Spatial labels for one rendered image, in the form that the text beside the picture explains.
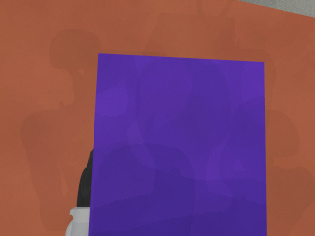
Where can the robot left forearm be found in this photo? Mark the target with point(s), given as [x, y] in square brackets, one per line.
[79, 226]

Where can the pedestal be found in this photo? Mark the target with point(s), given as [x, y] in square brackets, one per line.
[48, 79]

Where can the carton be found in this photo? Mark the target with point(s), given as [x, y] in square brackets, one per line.
[179, 147]

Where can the robot left hand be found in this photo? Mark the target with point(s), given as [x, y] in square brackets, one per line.
[84, 190]

